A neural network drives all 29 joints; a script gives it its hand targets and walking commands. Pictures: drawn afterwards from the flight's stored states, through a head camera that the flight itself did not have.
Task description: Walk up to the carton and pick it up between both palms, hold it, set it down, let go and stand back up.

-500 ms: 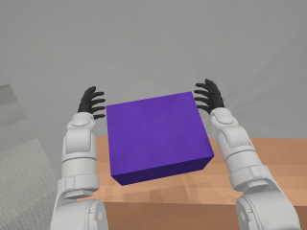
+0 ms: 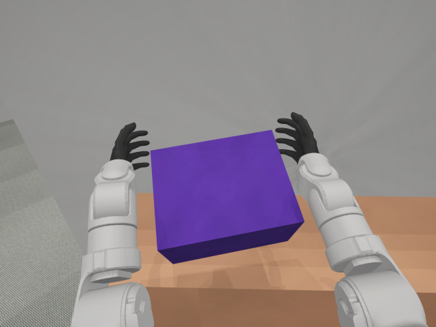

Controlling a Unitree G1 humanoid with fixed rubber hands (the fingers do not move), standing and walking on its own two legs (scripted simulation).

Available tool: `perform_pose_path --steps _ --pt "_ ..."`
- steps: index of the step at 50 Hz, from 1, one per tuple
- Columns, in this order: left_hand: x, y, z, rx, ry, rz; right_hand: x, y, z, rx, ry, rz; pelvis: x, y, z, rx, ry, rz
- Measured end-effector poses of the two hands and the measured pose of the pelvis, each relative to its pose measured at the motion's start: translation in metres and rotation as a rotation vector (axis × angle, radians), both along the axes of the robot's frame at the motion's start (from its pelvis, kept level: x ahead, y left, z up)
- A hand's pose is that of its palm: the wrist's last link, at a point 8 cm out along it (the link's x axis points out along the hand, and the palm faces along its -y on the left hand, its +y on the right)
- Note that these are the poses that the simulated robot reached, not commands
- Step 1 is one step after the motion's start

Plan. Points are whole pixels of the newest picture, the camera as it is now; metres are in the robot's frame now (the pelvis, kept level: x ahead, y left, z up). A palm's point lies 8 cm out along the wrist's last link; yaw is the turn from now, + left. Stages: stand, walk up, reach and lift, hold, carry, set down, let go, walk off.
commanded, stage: hold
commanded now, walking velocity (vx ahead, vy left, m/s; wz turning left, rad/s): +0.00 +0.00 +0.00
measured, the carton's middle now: (221, 197) +0.37 +0.01 +0.10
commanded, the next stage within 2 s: set down in 0.70 s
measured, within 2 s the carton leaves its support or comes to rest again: neither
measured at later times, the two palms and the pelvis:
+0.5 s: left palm (122, 164) +0.36 +0.19 +0.19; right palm (305, 154) +0.36 -0.15 +0.20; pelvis +0.00 +0.00 +0.00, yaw +0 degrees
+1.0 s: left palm (130, 159) +0.36 +0.17 +0.20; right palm (316, 148) +0.36 -0.16 +0.22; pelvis +0.00 +0.00 +0.00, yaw +0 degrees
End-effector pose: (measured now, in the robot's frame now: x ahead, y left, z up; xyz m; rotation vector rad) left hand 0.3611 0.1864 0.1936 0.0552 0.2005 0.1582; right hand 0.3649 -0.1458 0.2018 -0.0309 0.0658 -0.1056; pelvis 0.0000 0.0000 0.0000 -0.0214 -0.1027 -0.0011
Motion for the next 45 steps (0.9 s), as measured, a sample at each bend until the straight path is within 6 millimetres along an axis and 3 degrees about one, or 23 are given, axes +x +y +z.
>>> perform_pose_path --steps 35,45 --pt "0.000 0.000 0.000 -0.001 0.001 0.000 0.000 0.000 0.000 0.001 0.001 0.000 0.000 0.000 0.000 0.000 0.000 0.000" --pt "0.001 -0.009 0.005 0.000 -0.021 -0.031 -0.007 -0.008 0.016 -0.005 -0.034 -0.042 0.001 -0.001 0.000 0.001 -0.018 0.000"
